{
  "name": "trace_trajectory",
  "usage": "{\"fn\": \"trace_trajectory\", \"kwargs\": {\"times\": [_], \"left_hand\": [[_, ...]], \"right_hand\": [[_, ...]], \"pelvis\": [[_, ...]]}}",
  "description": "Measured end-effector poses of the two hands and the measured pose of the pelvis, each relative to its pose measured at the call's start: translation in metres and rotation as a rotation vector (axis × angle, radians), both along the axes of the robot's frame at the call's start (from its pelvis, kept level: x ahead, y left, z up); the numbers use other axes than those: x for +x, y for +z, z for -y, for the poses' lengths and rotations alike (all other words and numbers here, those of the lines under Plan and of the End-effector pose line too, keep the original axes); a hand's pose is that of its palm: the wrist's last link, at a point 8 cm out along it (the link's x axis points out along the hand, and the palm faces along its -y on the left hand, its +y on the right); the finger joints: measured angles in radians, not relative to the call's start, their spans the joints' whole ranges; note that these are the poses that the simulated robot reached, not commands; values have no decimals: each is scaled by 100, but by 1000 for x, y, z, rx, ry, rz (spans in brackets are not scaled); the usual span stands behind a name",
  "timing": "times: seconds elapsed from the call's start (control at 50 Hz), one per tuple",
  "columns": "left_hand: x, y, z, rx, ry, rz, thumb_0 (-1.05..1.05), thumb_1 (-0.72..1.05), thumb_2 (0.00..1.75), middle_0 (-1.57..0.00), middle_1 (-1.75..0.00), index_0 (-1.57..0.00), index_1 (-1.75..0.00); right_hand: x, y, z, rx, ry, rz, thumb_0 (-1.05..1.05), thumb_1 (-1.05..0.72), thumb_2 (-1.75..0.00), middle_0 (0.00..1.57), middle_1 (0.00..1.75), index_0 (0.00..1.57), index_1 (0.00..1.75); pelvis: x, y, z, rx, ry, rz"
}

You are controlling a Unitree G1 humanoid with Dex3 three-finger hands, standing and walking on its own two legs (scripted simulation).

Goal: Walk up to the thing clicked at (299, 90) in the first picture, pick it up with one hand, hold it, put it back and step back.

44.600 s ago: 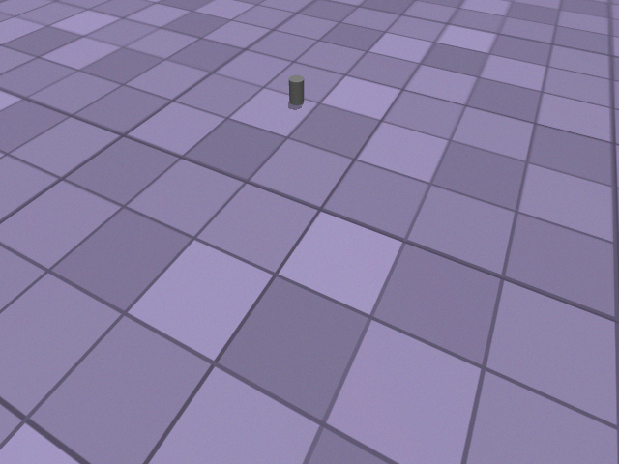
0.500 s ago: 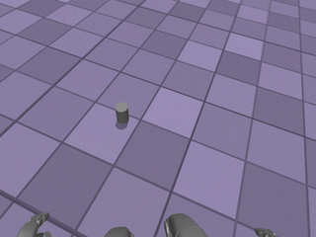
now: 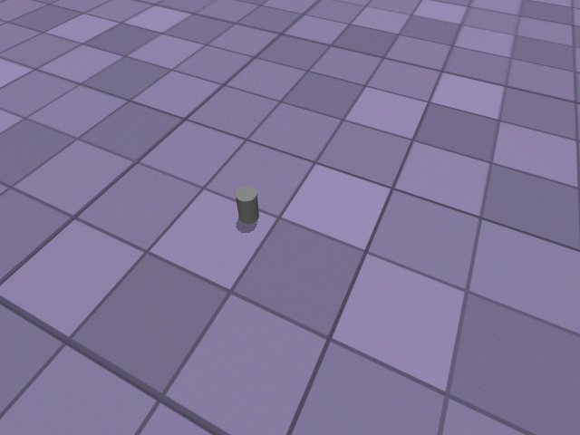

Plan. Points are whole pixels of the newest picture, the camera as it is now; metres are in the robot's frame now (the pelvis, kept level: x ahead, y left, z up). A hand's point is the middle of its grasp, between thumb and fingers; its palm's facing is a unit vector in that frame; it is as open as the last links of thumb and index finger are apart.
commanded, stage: step back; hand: left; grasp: from the side
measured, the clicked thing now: (247, 205) +1.06 +0.20 -0.68
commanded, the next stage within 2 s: stand in 0.80 s
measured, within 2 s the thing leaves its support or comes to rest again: neither
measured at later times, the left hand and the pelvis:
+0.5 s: hand out of the picture +0.12 +0.26 -0.14, palm faces +0.03 -0.93 -0.36, open 7.4 cm; pelvis +0.04 +0.00 +0.00, yaw +1 degrees
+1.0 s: hand (114, 433) +0.14 +0.26 -0.13, palm faces -0.01 -0.94 -0.34, open 7.4 cm; pelvis +0.06 +0.01 +0.02, yaw +0 degrees
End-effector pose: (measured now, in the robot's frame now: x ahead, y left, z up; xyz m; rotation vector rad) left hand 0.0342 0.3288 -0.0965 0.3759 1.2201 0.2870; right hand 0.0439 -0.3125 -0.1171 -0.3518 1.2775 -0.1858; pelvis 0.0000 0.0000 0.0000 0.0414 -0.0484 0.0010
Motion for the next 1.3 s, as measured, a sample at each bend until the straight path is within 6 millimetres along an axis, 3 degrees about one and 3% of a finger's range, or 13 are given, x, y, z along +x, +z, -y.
{"fn": "trace_trajectory", "kwargs": {"times": [0.08,0.18,0.26,0.38,0.6,0.74,0.88,1.02,1.3], "left_hand": [[8,1,0,-17,-8,-13,1,90,90,-20,-30,-21,-29],[35,4,12,-29,-45,41,1,90,90,-20,-30,-21,-29],[51,2,27,-19,-52,101,0,90,90,-20,-30,-21,-29],[60,3,39,-50,-32,123,0,90,90,-20,-30,-21,-30],[82,-13,17,-84,-9,58,0,90,90,-20,-30,-21,-30],[91,-8,12,-83,-15,36,0,90,90,-20,-30,-21,-29],[97,0,16,-85,-25,24,0,90,90,-20,-30,-21,-29],[102,4,24,-98,-37,25,0,90,90,-20,-30,-21,-29],[101,4,32,-101,-48,0,0,90,90,-20,-30,-21,-29]], "right_hand": [[-4,9,-9,17,-13,45,1,-90,-89,20,30,20,30],[-1,11,1,14,-24,62,1,-90,-89,20,30,21,30],[12,1,16,1,-28,58,1,-90,-89,20,30,20,30],[40,4,17,-8,3,65,1,-90,-89,20,30,20,30],[74,12,-16,-7,15,65,1,-90,-89,20,30,20,30],[106,17,-33,29,23,102,1,-90,-89,20,30,20,30],[128,24,-38,51,24,147,1,-90,-89,20,30,20,30],[125,27,-32,50,10,146,1,-90,-89,20,30,20,30],[86,23,-16,31,-40,46,1,-90,-89,20,30,20,30]], "pelvis": [[1,6,0,-17,-1,-2],[6,8,10,-29,-4,0],[12,0,20,-54,3,9],[24,4,17,-47,18,10],[44,6,-4,-46,2,-1],[51,13,-6,-50,-5,-12],[56,20,-8,-45,-6,-11],[58,25,-7,-40,-4,-6],[60,27,-1,-39,-5,-13]]}}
